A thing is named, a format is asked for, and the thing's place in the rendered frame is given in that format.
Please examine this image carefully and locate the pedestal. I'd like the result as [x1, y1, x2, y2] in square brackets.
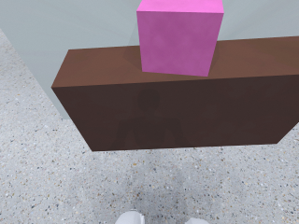
[51, 35, 299, 152]

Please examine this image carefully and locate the robot left thigh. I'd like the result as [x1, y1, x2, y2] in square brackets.
[115, 211, 145, 224]

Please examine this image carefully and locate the carton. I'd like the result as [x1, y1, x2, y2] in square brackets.
[136, 0, 224, 77]

